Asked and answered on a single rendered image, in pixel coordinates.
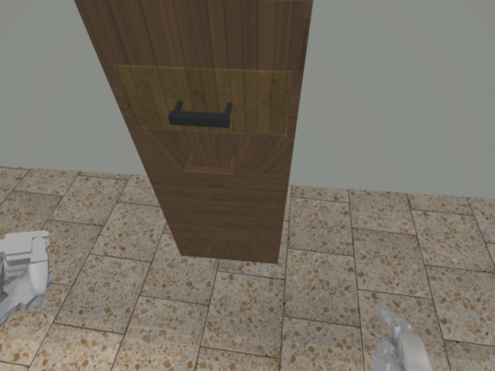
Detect handle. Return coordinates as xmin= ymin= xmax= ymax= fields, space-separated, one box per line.
xmin=168 ymin=100 xmax=232 ymax=128
xmin=183 ymin=165 xmax=234 ymax=180

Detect drawer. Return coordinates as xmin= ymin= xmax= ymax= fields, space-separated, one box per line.
xmin=113 ymin=64 xmax=292 ymax=134

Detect cabinet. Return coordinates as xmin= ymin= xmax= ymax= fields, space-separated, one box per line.
xmin=74 ymin=0 xmax=313 ymax=264

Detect right robot hand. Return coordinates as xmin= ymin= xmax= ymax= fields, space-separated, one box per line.
xmin=371 ymin=308 xmax=432 ymax=371

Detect left robot hand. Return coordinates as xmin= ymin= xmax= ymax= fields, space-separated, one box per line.
xmin=0 ymin=230 xmax=53 ymax=327

